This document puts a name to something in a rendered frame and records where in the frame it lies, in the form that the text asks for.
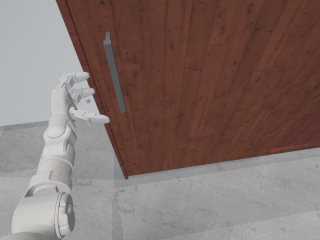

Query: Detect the left robot upper arm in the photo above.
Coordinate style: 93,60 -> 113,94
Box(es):
0,192 -> 75,240

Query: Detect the handle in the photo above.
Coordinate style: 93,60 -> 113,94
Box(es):
103,31 -> 126,113

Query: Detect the robot left hand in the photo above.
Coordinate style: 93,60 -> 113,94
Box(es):
50,72 -> 110,126

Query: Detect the wardrobe door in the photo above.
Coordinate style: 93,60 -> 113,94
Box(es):
67,0 -> 320,176
274,99 -> 320,148

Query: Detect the left robot forearm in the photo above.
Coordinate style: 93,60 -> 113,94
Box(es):
11,115 -> 77,234

